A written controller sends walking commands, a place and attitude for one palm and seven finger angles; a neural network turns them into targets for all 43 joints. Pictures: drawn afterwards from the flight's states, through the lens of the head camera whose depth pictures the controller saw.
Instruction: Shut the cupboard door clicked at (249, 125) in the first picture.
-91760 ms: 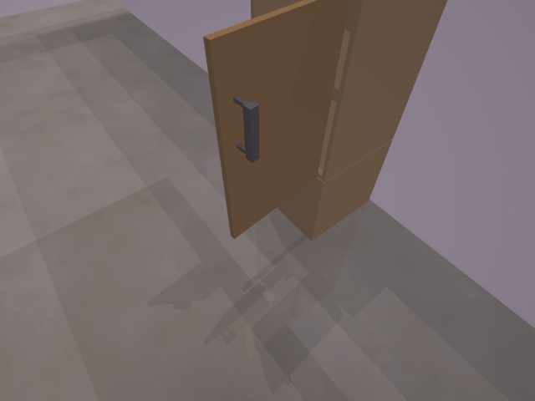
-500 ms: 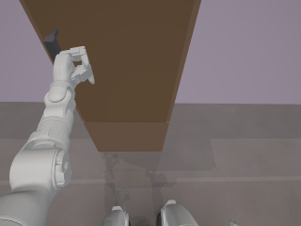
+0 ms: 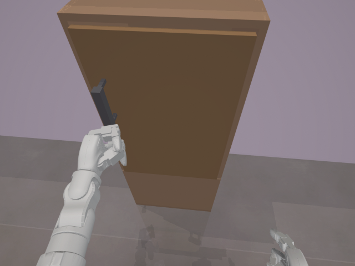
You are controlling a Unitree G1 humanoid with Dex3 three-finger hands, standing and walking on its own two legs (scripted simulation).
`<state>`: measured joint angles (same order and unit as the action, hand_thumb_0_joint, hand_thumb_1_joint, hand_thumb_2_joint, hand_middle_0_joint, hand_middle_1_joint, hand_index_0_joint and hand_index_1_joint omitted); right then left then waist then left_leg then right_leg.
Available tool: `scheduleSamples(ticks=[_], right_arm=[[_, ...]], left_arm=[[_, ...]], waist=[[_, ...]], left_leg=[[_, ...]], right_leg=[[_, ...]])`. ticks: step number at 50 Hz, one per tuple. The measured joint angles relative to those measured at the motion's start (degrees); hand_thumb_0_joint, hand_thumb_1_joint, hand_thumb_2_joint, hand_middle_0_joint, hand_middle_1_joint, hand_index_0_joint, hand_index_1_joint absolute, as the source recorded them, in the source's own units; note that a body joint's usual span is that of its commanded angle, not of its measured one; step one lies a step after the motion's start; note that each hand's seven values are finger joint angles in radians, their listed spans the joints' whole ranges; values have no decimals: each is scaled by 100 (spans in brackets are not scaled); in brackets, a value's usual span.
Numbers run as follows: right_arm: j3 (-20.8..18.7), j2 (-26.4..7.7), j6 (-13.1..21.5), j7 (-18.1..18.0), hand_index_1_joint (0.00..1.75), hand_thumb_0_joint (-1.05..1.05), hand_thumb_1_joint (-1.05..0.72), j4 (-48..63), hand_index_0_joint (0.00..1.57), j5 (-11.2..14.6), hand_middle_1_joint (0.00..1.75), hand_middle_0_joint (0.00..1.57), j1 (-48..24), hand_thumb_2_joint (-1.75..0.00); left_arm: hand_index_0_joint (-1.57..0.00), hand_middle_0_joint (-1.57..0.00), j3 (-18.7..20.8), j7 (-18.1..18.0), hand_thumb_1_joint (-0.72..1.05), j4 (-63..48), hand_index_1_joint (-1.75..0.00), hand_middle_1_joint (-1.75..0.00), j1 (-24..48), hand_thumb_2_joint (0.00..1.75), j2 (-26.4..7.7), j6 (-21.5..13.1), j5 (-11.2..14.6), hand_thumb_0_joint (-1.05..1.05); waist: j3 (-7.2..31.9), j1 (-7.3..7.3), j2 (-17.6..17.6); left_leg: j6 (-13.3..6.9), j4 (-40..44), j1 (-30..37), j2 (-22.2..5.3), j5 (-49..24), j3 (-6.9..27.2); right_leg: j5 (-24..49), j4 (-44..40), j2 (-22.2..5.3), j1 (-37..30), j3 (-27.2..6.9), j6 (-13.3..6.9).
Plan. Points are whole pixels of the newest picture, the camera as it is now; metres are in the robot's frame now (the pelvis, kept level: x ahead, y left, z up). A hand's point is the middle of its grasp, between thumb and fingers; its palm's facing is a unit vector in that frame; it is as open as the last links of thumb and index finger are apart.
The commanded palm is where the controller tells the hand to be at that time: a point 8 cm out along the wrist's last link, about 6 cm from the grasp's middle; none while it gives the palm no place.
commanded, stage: draw the hand back to the body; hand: left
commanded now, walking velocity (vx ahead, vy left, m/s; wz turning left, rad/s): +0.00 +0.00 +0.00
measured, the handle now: (107, 105) +0.49 +0.21 +0.08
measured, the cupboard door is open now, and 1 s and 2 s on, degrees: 0 0 0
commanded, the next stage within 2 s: step back with the hand held close in 1.68 s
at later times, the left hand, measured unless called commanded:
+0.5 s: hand (96, 161) +0.29 +0.17 +0.12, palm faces +0.01 -1.00 -0.05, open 3.1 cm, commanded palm +0.26 +0.23 +0.13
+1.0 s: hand (40, 181) +0.23 +0.24 +0.16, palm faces +0.36 -0.88 -0.31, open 3.9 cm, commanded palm +0.18 +0.28 +0.18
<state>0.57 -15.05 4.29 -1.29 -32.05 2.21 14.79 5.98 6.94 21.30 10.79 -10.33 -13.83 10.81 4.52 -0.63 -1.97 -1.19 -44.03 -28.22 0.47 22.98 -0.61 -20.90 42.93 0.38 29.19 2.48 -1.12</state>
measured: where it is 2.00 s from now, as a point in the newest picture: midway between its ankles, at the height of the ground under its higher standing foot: outside the picture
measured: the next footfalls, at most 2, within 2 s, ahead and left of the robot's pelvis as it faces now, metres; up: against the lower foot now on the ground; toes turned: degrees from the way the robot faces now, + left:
none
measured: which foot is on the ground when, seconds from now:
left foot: down 0.00-1.00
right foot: down 0.00-1.00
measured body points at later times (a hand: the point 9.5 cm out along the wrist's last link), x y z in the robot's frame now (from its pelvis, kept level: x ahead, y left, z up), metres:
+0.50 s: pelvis +0.00 -0.01 +0.01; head +0.00 -0.03 +0.46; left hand +0.28 +0.23 +0.13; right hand +0.16 -0.25 -0.08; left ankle -0.01 +0.10 -0.71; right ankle +0.01 -0.11 -0.71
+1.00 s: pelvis +0.00 +0.00 +0.03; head -0.02 -0.02 +0.48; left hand +0.20 +0.28 +0.18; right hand +0.19 -0.21 -0.06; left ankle -0.01 +0.10 -0.71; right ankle +0.01 -0.11 -0.71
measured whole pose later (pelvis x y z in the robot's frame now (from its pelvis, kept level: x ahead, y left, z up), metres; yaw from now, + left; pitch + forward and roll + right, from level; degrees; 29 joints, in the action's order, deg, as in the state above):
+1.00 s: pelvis +0.00 +0.00 +0.03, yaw +0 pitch -4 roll +0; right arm 3.0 -12.9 5.5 -4.9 -36.0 0.7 11.1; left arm 12.1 -5.2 -10.5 -16.0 -17.3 -3.6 4.0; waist -1.1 2.9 -3.6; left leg -1.3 -25.2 -6.0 1.1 14.8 -0.5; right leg -13.3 24.9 0.2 7.3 2.3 -0.9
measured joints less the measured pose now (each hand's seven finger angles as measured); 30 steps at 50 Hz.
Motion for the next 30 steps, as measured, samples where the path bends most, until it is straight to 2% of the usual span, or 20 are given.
scheduleSamples(ticks=[5, 9, 19, 30], right_arm=[[80, 48, 45, -49, 29, 1, -91, 58, 21, -26, 30, 20, -381, -90], [159, 121, 12, -53, 30, 1, -91, 78, 21, -37, 30, 20, -472, -90], [243, 108, -78, -107, 30, 1, -91, 93, 21, 53, 30, 20, -22, -90], [193, -43, 256, -311, 30, 2, -91, -104, 21, 84, 30, 20, 39, -90]], left_arm=[[-130, -130, -134, -54, 90, 11, -150, -150, 146, 90, 11, 117, -75, 2], [-130, -130, -57, 46, 90, 24, -150, -150, 261, 90, -45, 216, -57, 2], [-130, -130, 383, 444, 90, -904, -150, -150, -684, 90, -328, 681, 275, 2], [-129, -128, 566, 683, 90, -1784, -148, -148, -1373, 90, -485, 1031, 505, 2]], waist=[[-62, 91, 25], [-45, 106, 39], [-50, 95, -74], [-121, 110, -115]], left_leg=[[26, -53, 48, 36, 23, 99], [50, -34, 94, 27, 24, 108], [76, 382, 619, -16, -103, 53], [77, 626, 966, -14, -270, 77]], right_leg=[[-73, 70, -38, -78, 98, -26], [-87, 74, -29, -112, 106, -52], [35, -288, 24, -587, 44, -75], [199, -549, 26, -951, 66, -76]])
